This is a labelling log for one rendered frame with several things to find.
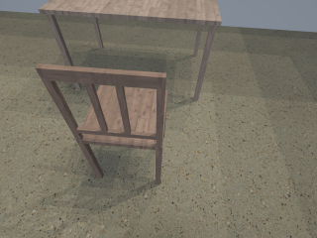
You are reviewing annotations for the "table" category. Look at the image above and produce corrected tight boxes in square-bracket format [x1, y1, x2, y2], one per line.
[39, 0, 222, 100]

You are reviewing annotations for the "chair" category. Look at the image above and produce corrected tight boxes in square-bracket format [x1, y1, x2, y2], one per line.
[35, 63, 168, 184]

